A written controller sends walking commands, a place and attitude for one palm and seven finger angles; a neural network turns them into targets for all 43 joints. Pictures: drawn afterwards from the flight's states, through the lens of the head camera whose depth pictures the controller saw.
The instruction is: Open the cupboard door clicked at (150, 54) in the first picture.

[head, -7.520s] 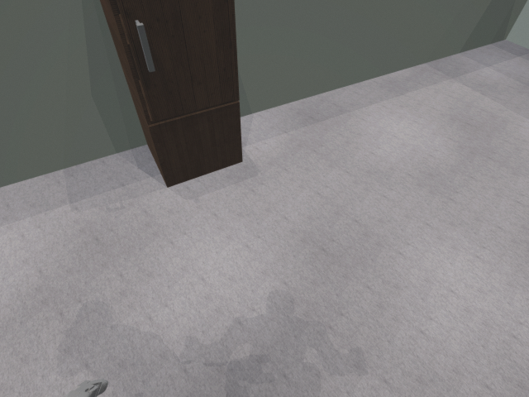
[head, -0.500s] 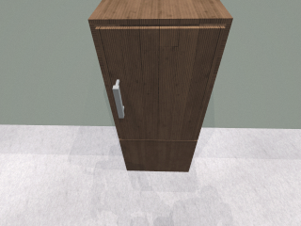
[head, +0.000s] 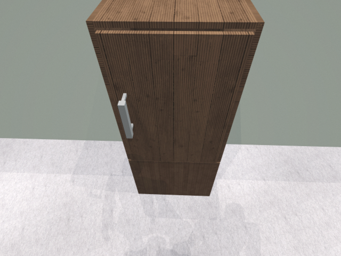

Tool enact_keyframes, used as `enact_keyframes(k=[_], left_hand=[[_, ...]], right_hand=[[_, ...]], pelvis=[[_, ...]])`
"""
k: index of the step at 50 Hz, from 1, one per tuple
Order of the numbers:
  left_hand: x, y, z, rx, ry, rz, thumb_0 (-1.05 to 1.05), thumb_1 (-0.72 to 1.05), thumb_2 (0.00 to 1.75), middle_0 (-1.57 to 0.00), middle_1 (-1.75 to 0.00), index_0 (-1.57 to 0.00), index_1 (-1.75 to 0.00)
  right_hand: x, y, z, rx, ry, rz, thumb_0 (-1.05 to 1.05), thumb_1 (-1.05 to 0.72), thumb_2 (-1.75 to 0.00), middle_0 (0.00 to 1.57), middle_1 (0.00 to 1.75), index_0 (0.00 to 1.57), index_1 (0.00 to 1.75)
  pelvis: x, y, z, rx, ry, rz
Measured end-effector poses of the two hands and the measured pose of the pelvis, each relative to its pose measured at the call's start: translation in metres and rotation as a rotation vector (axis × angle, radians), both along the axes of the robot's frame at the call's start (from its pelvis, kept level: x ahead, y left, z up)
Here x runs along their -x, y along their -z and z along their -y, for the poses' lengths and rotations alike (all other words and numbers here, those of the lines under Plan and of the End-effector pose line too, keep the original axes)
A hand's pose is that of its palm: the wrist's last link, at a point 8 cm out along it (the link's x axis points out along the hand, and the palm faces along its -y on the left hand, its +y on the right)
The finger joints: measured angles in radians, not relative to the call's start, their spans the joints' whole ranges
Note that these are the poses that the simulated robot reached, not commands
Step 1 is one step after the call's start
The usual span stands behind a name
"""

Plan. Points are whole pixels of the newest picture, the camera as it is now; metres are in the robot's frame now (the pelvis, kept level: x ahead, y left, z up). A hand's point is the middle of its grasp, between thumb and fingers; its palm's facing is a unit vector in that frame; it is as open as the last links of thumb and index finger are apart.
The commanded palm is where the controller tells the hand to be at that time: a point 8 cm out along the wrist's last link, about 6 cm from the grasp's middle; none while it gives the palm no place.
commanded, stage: look again from close up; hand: left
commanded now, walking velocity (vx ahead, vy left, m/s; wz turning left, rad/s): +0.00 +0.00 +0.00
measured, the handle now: (127, 116) +0.54 +0.18 -0.03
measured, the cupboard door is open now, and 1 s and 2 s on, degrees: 0 0 0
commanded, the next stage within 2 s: raise the hand with hooked fingers in 0.12 s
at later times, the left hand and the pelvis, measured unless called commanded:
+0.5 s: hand (100, 221) +0.20 +0.18 -0.01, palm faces +0.08 -1.00 -0.03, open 7.9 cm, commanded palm +0.13 +0.24 -0.06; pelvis -0.01 -0.02 -0.05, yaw +4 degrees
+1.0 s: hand (85, 227) +0.19 +0.22 -0.04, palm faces +0.00 -1.00 -0.04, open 10.8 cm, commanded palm +0.16 +0.27 -0.04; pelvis -0.03 -0.01 -0.09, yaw +4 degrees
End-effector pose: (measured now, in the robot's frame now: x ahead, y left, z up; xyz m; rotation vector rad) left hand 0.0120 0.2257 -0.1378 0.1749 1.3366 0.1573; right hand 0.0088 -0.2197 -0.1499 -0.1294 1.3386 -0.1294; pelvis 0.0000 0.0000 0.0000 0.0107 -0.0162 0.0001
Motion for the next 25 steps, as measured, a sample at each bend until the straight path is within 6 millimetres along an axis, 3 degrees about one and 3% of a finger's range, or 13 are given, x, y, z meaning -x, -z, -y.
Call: enact_keyframes(k=[12, 13, 15, 18, 20, 22, 25], left_hand=[[-0.026, 0.000, 0.004, -0.006, 0.007, 0.046, 0.01, 0.91, 0.90, -0.20, -0.30, -0.20, -0.30], [-0.035, -0.006, 0.003, 0.003, -0.051, 0.105, 0.01, 0.91, 0.90, -0.20, -0.30, -0.20, -0.30], [-0.072, -0.037, -0.002, -0.016, -0.111, 0.382, 0.02, 0.90, 0.89, -0.21, -0.31, -0.21, -0.30], [-0.124, -0.092, -0.007, -0.024, -0.142, 0.779, 0.02, 0.88, 0.88, -0.21, -0.32, -0.21, -0.32], [-0.150, -0.117, -0.010, 0.000, -0.116, 1.013, 0.02, 0.85, 0.87, -0.21, -0.34, -0.21, -0.34], [-0.162, -0.130, -0.008, 0.037, -0.052, 1.198, 0.01, 0.82, 0.86, -0.21, -0.36, -0.21, -0.36], [-0.161, -0.126, -0.002, 0.092, 0.109, 1.369, 0.01, 0.76, 0.84, -0.21, -0.39, -0.21, -0.39]], right_hand=[[-0.014, -0.003, 0.016, 0.023, -0.010, 0.000, 0.01, -0.91, -0.90, 0.20, 0.30, 0.19, 0.30], [-0.018, -0.005, 0.017, 0.029, -0.006, 0.029, 0.01, -0.91, -0.90, 0.20, 0.30, 0.19, 0.30], [-0.034, -0.014, 0.022, 0.063, -0.016, 0.161, 0.01, -0.90, -0.90, 0.21, 0.30, 0.20, 0.30], [-0.070, -0.025, 0.030, 0.086, -0.051, 0.370, 0.01, -0.90, -0.90, 0.21, 0.30, 0.20, 0.30], [-0.097, -0.032, 0.036, 0.095, -0.086, 0.497, 0.01, -0.90, -0.90, 0.21, 0.30, 0.20, 0.30], [-0.125, -0.039, 0.042, 0.101, -0.125, 0.619, 0.01, -0.90, -0.90, 0.21, 0.30, 0.20, 0.30], [-0.165, -0.047, 0.048, 0.117, -0.192, 0.780, 0.01, -0.90, -0.90, 0.21, 0.30, 0.20, 0.30]], pelvis=[[-0.010, 0.000, 0.008, 0.008, -0.007, 0.002], [-0.009, 0.000, 0.009, 0.008, -0.011, 0.000], [-0.009, 0.002, 0.010, 0.001, -0.023, -0.005], [-0.005, 0.007, 0.010, 0.002, -0.068, -0.029], [0.000, 0.016, 0.012, 0.002, -0.076, -0.070], [0.005, 0.028, 0.015, -0.003, -0.070, -0.117], [0.013, 0.052, 0.020, -0.005, -0.063, -0.178]])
